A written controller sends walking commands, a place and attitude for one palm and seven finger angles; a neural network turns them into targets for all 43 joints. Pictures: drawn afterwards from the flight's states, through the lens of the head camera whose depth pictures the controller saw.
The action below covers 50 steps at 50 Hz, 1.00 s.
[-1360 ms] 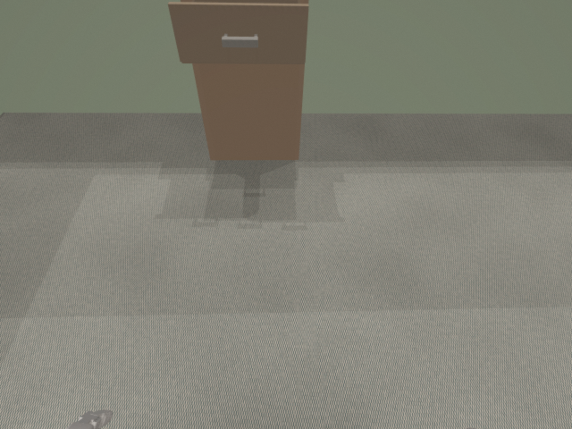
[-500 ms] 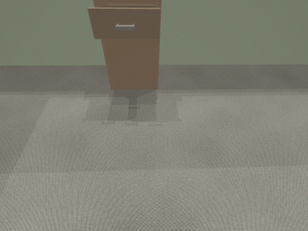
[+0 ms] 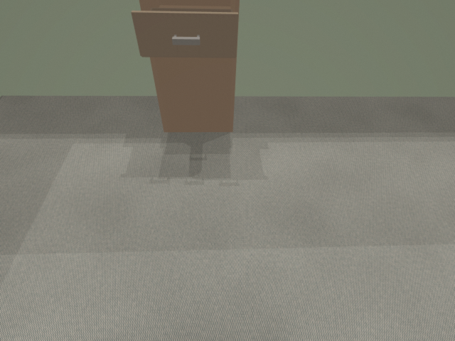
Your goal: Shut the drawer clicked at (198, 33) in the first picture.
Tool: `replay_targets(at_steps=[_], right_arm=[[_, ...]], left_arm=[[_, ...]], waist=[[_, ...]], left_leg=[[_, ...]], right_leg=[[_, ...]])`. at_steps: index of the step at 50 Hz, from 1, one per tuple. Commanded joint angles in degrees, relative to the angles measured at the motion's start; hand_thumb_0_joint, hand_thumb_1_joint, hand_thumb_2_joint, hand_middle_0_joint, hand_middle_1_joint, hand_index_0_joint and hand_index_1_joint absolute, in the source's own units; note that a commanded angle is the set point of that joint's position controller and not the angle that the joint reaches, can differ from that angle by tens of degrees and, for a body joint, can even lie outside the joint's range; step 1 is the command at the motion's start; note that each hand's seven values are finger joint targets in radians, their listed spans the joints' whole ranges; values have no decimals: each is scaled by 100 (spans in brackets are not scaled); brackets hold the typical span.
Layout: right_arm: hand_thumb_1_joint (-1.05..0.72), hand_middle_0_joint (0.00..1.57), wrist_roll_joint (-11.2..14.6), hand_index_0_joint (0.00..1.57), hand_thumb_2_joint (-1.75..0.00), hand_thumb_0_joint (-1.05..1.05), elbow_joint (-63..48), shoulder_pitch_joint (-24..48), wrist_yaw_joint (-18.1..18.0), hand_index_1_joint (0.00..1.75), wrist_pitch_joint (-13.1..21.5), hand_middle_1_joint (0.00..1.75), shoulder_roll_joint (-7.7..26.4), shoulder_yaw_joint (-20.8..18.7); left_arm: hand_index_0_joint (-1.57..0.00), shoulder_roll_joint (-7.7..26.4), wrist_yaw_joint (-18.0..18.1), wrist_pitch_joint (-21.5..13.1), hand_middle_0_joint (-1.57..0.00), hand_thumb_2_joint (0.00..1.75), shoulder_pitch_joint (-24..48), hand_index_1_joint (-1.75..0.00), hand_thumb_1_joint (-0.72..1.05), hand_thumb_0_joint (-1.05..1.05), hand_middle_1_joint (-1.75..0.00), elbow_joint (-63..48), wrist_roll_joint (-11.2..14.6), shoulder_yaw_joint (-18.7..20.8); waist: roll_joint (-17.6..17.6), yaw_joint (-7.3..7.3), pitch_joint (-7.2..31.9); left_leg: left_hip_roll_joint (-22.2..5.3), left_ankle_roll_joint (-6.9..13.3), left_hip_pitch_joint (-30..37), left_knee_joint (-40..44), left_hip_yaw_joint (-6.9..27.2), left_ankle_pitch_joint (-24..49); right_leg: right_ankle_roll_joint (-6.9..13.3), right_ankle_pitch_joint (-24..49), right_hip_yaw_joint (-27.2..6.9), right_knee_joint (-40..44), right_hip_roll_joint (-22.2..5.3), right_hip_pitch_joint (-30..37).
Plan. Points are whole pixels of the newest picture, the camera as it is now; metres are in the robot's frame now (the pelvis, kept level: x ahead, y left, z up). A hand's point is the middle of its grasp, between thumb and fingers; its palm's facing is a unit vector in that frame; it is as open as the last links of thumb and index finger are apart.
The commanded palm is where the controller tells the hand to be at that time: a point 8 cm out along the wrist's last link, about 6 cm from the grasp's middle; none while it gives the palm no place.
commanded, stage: look at it before walking up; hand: left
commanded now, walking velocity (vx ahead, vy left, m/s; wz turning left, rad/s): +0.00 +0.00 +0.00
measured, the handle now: (186, 38) +1.23 +0.24 -0.01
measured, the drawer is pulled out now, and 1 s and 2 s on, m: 0.28 0.28 0.28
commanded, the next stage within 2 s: walk to a spot facing it in 0.08 s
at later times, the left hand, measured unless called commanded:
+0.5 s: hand out of the picture +0.02 +0.21 -0.20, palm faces +0.02 -0.99 -0.17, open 7.4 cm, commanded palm none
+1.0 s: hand (174, 260) +0.33 +0.15 -0.18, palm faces -0.04 -0.98 -0.20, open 7.3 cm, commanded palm none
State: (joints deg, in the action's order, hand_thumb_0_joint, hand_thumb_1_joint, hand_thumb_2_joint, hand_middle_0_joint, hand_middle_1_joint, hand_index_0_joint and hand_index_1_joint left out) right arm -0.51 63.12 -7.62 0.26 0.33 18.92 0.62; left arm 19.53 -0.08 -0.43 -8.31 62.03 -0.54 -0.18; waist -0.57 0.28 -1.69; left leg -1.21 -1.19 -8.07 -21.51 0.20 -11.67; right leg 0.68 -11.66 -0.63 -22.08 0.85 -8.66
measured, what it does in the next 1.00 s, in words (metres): walks ahead: right foot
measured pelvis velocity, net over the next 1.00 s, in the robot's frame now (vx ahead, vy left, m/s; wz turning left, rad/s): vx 0.23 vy -0.03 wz -0.03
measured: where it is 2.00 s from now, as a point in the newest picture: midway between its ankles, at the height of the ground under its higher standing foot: (236, 255)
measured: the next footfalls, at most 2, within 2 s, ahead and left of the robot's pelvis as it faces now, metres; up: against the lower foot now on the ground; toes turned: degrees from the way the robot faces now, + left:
right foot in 0.84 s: +0.32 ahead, -0.12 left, +0.00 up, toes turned -11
left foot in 1.30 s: +0.50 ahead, +0.11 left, +0.00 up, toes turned +10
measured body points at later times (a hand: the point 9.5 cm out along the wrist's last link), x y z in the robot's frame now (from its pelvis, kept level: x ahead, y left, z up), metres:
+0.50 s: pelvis +0.05 +0.03 -0.02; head +0.04 +0.05 +0.43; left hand +0.02 +0.27 -0.18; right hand +0.04 -0.22 -0.16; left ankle +0.00 +0.13 -0.75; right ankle +0.00 -0.11 -0.74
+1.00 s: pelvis +0.23 -0.03 -0.02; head +0.25 -0.03 +0.43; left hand +0.34 +0.20 -0.17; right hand +0.15 -0.24 -0.17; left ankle +0.17 +0.11 -0.65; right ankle +0.28 -0.11 -0.75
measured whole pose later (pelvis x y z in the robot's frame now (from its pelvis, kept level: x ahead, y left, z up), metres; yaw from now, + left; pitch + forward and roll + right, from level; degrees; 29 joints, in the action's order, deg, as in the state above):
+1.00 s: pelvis +0.23 -0.03 -0.02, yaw -2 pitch -2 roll -1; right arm -1.2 65.9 -22.0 -0.2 1.0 7.9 -2.9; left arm 10.3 0.5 -3.9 -9.0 58.6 -1.2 3.0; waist 0.4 3.2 -4.2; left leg -6.9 1.1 -25.4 -72.1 -2.4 -19.8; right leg 3.8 -13.4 10.5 -32.3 -0.6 -17.5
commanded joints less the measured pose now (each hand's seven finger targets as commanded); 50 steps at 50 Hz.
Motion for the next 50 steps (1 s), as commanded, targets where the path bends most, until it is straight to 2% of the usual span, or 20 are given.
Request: replay_targets(at_steps=[1, 9, 11, 15, 19, 21, 23, 24, 25, 27, 31, 37, 40, 41, 42, 43, 44, 45, 47, 50], right_arm=[[-90, 20, -6, 20, -90, 0, -344, 265, -96, 30, 149, 30, 1174, -236], [-90, 20, 1, 20, -90, 0, -330, 250, -100, 30, 156, 30, 1173, -237], [-90, 20, -47, 20, -90, 0, -151, -158, -67, 30, 51, 30, 444, -61], [-90, 20, -103, 20, -90, 0, -217, -412, -29, 30, -6, 30, 353, -123], [-90, 20, -78, 20, -90, 0, -330, -722, -32, 30, 111, 30, 120, -175], [-90, 20, -60, 20, -90, 0, -295, -967, -39, 30, 182, 30, 9, -202], [-90, 20, -70, 20, -90, 0, -75, -1640, -52, 30, 242, 30, 64, -256], [-90, 20, -116, 20, -90, 0, 161, -2365, -90, 30, 296, 30, 414, -373], [-90, 20, -123, 20, -90, 0, 289, -2870, -173, 30, 337, 30, 406, -385], [-90, 20, -65, 20, -90, 0, 244, -2681, -226, 30, 402, 30, -6, -304], [-90, 20, -65, 20, -90, 0, 238, -2449, -273, 30, 528, 30, -278, -279], [-90, 20, -94, 20, -90, 0, 472, -2614, -258, 30, 485, 30, -321, -320], [-90, 20, -42, 20, -90, 0, 459, -2353, -255, 30, 454, 30, -191, -350], [-90, 20, -13, 20, -90, 0, 408, -2328, -207, 30, 454, 30, -284, -347], [-90, 20, 65, 20, -90, 0, 231, -2519, -139, 30, 469, 30, -644, -292], [-90, 20, 67, 20, -90, 0, 31, -2204, -150, 30, 441, 30, -773, -306], [-90, 20, 63, 20, -90, 0, -38, -1782, -110, 30, 411, 30, -744, -364], [-90, 20, 0, 20, -90, 0, -111, -1538, -82, 30, 371, 30, -733, -406], [-90, 20, -97, 20, -90, 0, 6, -1797, -46, 30, 214, 30, -957, -395], [-90, 20, -124, 20, -90, 0, -9, -1967, -10, 30, 40, 30, -988, -403]], left_arm=[[-20, 1152, 62, -115, -20, 90, 238, -30, 90, 0, -30, -379, -3, 205], [-20, 1147, 67, -118, -20, 90, 216, -30, 90, 0, -30, -346, -6, 206], [-20, 431, 90, 3, -20, 90, -242, -30, 90, 0, -30, -144, -14, 53], [-20, 525, 2, 70, -20, 90, -676, -30, 90, 0, -30, -162, -72, 166], [-20, 560, 8, -29, -20, 90, -1068, -30, 90, 0, -30, -214, -37, 315], [-20, 433, 21, -78, -20, 90, -1043, -30, 90, 0, -30, -247, -38, 349], [-20, 119, -6, -74, -20, 90, -809, -30, 90, 0, -30, -347, -51, 326], [-20, -206, -31, -95, -20, 90, -528, -30, 90, 0, -30, -488, -45, 276], [-20, -266, 0, -180, -20, 90, -24, -30, 90, 0, -30, -755, -76, 252], [-20, -256, -53, -243, -20, 90, 31, -30, 90, 0, -30, -710, -84, 309], [-20, -663, -171, -131, -20, 90, -82, -30, 90, 0, -30, -637, -73, 290], [-20, -842, -195, -155, -20, 90, 371, -30, 90, 0, -30, -776, -39, 289], [-20, -552, -142, -212, -20, 90, -895, -30, 90, 0, -30, -404, -83, 423], [-20, -190, -92, -296, -20, 90, -1759, -30, 90, 0, -30, -161, -123, 527], [-20, 436, 15, -348, -20, 90, -2450, -30, 90, 0, -30, -21, -140, 691], [-20, 759, 36, -309, -20, 90, -2588, -30, 90, 0, -30, 59, -26, 724], [-20, 610, 34, -288, -20, 90, -2055, -30, 90, 0, -30, -74, 8, 687], [-20, 261, 58, -288, -20, 90, -1430, -30, 90, 0, -30, -234, -11, 576], [-20, -274, 103, -334, -20, 90, -726, -30, 90, 0, -30, -371, -65, 420], [-20, -380, 103, -382, -20, 90, -662, -30, 90, 0, -30, -355, -98, 384]], waist=[[105, -30, 269], [79, -28, 328], [39, -40, 387], [-371, -129, -512], [-662, -80, -458], [-504, 47, -584], [429, 334, -712], [1704, 605, -699], [1718, 742, -957], [534, 494, -973], [802, 183, -716], [899, 159, -663], [709, -491, -48], [290, -862, 437], [-997, -1039, 1192], [-1043, -911, 1221], [-779, -810, 777], [-409, -530, 124], [-209, -10, -199], [-396, 261, -279]], left_leg=[[-562, 259, 37, 362, 524, 526], [-571, 264, 64, 387, 549, 650], [-492, 176, 13, 247, 380, -236], [-189, 228, -1026, -272, 199, -1926], [-106, 219, -1182, -1221, -231, -1378], [-185, 233, -774, -975, -338, -1237], [-588, 457, 203, -94, 386, -1274], [-1542, 888, 875, 748, 1807, -1223], [-2126, 1276, 1347, 1077, 2620, -69], [-2175, 1469, 1396, 788, 2055, 1458], [-1525, 1136, 1091, 1026, 698, 1581], [-1321, 928, 699, 846, -110, 2695], [-1181, 717, 411, -774, -442, 3716], [-986, 514, -469, -2060, -488, 2892], [-313, 317, -1849, -4093, -753, -87], [-24, 353, -2608, -5672, -249, -2102], [-372, 409, -2787, -6084, 60, -1642], [-620, 388, -2923, -6033, 73, -1115], [-842, 291, -2364, -5458, 64, -649], [-873, 91, -2072, -4636, -192, -382]], right_leg=[[130, 406, -667, 444, -733, -75], [123, 585, -639, 396, -727, 7], [34, -553, -587, 371, -681, -1], [301, -2539, -1124, 670, -776, -415], [740, -2444, -1649, 796, -1244, -257], [784, -1937, -1455, 551, -1222, -623], [462, -1563, -573, -677, -490, -1572], [168, -1397, 361, -2454, 109, -2476], [110, -1964, 275, -3459, 5, -3499], [110, -1534, 5, -4114, -537, -3755], [-13, -676, 345, -3648, -687, -3263], [186, -58, 970, -1746, -275, -1795], [374, 208, 1052, -1120, -17, 13], [513, 242, 633, -944, -339, 1425], [1056, -425, -1463, -359, -1986, 2569], [1454, -802, -3173, 555, -2944, 2298], [1380, -1850, -3073, 903, -2811, 1417], [1198, -2136, -2491, 1041, -2591, 484], [897, -1608, -1229, 1145, -2134, -727], [760, -1114, -286, 1387, -1814, -1334]])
